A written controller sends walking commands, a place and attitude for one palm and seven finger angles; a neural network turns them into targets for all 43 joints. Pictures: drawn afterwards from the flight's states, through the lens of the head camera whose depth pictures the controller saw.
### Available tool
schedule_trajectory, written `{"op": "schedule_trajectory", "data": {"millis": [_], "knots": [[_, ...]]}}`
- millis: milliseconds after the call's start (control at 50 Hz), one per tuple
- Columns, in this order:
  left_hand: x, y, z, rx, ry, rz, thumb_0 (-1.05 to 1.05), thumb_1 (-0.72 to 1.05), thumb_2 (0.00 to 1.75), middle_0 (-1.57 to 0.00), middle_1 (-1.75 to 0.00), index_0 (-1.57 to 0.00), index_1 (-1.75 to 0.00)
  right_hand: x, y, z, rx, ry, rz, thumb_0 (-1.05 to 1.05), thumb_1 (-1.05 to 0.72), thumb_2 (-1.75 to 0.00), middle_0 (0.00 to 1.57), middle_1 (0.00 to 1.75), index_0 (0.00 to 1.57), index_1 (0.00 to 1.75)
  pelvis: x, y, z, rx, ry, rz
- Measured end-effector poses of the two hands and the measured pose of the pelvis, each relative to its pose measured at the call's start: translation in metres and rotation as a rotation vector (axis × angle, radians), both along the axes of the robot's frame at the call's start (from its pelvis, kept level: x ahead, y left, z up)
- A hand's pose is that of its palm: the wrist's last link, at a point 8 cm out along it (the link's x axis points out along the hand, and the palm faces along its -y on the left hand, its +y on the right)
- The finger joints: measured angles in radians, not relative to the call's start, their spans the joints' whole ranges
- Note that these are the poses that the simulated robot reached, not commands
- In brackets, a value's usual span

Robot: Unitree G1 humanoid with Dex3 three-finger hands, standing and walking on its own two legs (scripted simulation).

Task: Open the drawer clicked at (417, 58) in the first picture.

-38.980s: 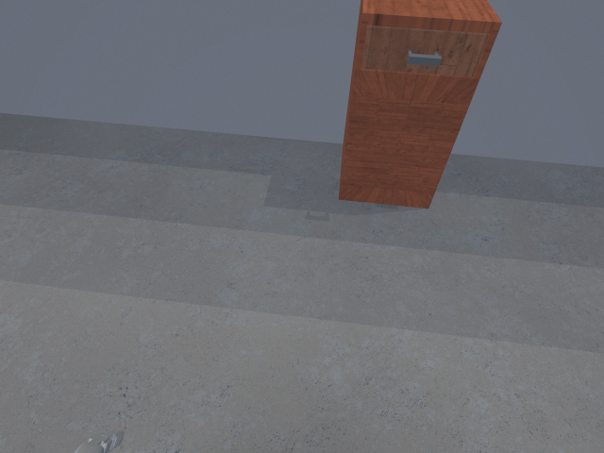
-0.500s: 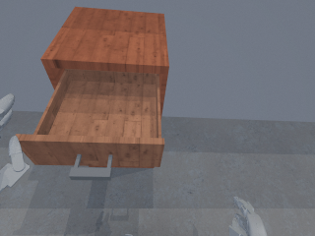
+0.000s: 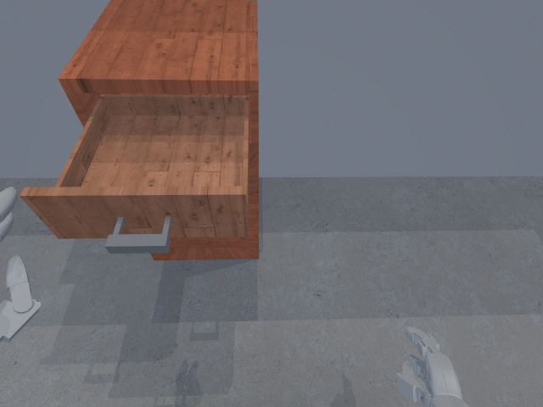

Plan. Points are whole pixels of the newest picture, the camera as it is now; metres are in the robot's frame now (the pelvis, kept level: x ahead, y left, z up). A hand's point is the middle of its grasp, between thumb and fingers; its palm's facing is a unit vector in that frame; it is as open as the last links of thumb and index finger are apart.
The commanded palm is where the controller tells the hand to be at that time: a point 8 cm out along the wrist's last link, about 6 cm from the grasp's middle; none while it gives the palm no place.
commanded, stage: stop stepping back and stand still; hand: left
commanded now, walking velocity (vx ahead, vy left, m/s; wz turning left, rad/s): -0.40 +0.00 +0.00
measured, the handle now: (141, 233) +0.41 +0.26 -0.05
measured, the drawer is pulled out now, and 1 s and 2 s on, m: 0.30 0.30 0.30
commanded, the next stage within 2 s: let the arm hang, fingers relaxed in 1.04 s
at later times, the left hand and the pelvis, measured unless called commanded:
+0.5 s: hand out of the picture +0.06 +0.20 +0.14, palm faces +0.40 -0.82 -0.42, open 7.4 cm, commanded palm +0.00 +0.24 +0.17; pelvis -0.12 -0.04 +0.00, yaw +2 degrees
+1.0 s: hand out of the picture +0.01 +0.17 +0.14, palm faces +0.38 -0.83 -0.41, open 7.4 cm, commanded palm -0.04 +0.22 +0.17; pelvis -0.15 -0.07 +0.00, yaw +3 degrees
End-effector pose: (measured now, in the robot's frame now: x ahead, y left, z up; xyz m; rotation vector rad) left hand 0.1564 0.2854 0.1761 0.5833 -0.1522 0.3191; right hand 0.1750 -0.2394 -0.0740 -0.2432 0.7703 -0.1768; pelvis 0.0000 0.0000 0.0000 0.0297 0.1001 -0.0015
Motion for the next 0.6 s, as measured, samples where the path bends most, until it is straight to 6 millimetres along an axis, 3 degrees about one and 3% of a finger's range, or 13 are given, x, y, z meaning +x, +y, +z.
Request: {"op": "schedule_trajectory", "data": {"millis": [60, 120, 240, 320, 380, 500, 600], "knots": [[-0.010, -0.003, -0.019, -0.064, 0.010, 0.015, 0.01, 0.89, 0.90, -0.21, -0.30, -0.21, -0.31, -0.004, -0.004, 0.000, -0.029, -0.031, 0.017, 0.01, -0.90, -0.90, 0.20, 0.29, 0.20, 0.30, -0.022, 0.001, -0.009, -0.030, -0.006, 0.027], [-0.026, -0.018, -0.024, -0.096, 0.008, -0.033, 0.01, 0.89, 0.90, -0.21, -0.30, -0.21, -0.30, -0.018, 0.000, 0.003, -0.003, -0.050, 0.031, 0.01, -0.90, -0.90, 0.20, 0.29, 0.20, 0.30, -0.046, -0.004, -0.009, 0.001, -0.023, 0.011], [-0.076, -0.049, 0.011, 0.022, -0.019, -0.115, 0.01, 0.89, 0.90, -0.21, -0.30, -0.21, -0.31, -0.061, 0.006, 0.005, 0.087, -0.127, 0.064, 0.01, -0.90, -0.90, 0.20, 0.29, 0.20, 0.30, -0.076, -0.023, -0.011, -0.010, -0.071, 0.001], [-0.106, -0.054, 0.028, 0.058, -0.095, -0.072, 0.01, 0.89, 0.90, -0.21, -0.30, -0.21, -0.31, -0.094, -0.003, -0.006, 0.115, -0.084, 0.063, 0.01, -0.90, -0.90, 0.20, 0.30, 0.21, 0.30, -0.091, -0.033, -0.009, -0.021, -0.091, 0.019], [-0.120, -0.047, 0.020, 0.004, -0.102, 0.001, 0.01, 0.89, 0.90, -0.21, -0.30, -0.21, -0.31, -0.120, -0.018, -0.012, 0.102, -0.022, 0.042, 0.01, -0.90, -0.90, 0.21, 0.30, 0.21, 0.30, -0.101, -0.036, -0.004, 0.004, -0.077, 0.011], [-0.134, -0.045, -0.017, -0.121, -0.008, 0.071, 0.01, 0.89, 0.90, -0.21, -0.30, -0.21, -0.30, -0.164, -0.049, -0.007, 0.018, 0.028, 0.002, 0.01, -0.90, -0.90, 0.20, 0.30, 0.21, 0.30, -0.123, -0.042, 0.001, 0.027, -0.052, 0.030], [-0.155, -0.061, -0.012, -0.095, -0.041, -0.017, 0.01, 0.89, 0.90, -0.21, -0.30, -0.21, -0.30, -0.185, -0.063, 0.001, -0.055, -0.017, -0.001, 0.01, -0.90, -0.90, 0.20, 0.29, 0.20, 0.30, -0.143, -0.041, -0.006, 0.003, -0.075, 0.048]]}}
